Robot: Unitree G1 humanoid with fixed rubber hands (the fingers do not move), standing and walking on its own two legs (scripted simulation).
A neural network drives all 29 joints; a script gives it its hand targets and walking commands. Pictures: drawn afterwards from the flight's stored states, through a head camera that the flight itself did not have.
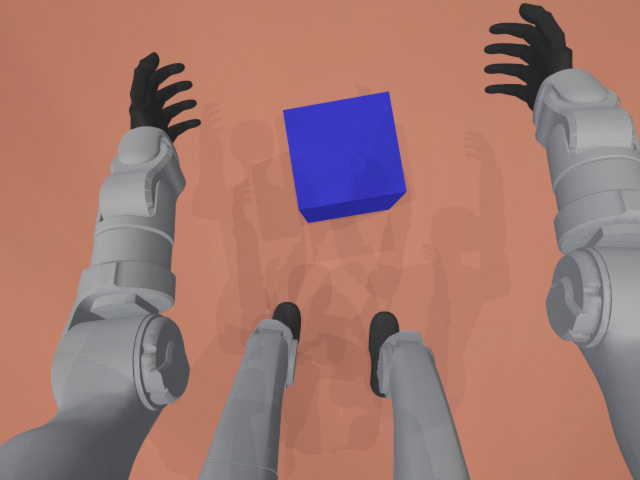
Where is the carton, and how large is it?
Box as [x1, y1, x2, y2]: [283, 91, 406, 222]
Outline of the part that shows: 388,91 283,110 298,207 308,222 388,209 406,191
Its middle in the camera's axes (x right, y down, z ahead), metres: +0.06 -0.17 +0.88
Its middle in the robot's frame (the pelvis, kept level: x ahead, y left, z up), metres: +0.56 +0.02 -0.54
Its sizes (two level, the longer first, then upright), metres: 0.210 0.200 0.250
